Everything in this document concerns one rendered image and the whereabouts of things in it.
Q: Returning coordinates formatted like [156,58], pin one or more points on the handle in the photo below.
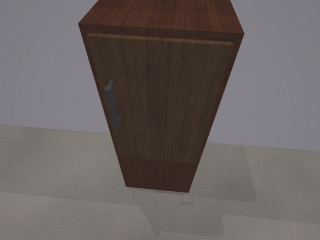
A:
[109,95]

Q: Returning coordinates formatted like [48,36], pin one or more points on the cupboard door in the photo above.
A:
[164,89]

